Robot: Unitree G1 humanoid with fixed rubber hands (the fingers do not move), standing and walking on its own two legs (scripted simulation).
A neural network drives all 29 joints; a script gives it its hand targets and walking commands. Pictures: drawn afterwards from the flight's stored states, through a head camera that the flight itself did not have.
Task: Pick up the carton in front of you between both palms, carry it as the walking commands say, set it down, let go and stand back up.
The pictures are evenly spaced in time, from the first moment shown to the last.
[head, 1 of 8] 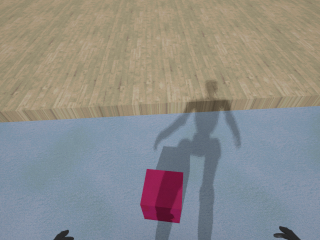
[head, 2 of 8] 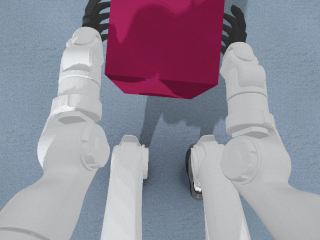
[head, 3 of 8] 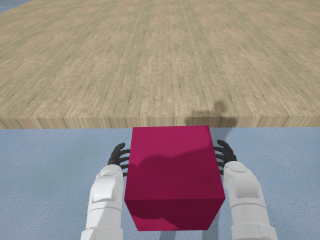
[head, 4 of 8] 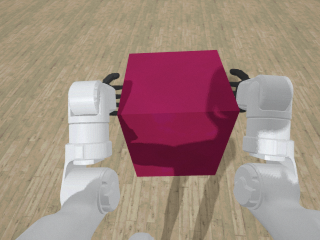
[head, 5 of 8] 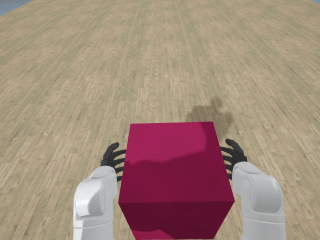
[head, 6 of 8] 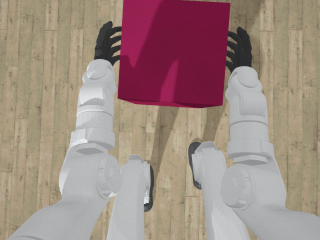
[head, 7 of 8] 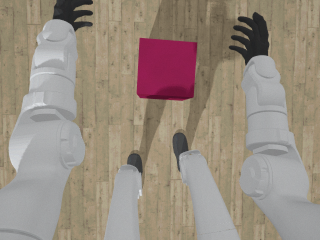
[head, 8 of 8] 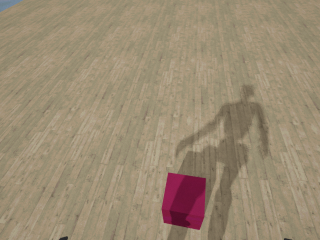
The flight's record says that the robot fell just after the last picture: no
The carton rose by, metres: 0.91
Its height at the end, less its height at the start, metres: +0.13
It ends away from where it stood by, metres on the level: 3.30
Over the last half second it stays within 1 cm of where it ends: yes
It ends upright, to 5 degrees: yes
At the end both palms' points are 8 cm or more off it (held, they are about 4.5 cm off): yes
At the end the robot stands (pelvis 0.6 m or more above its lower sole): yes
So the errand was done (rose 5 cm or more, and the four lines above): yes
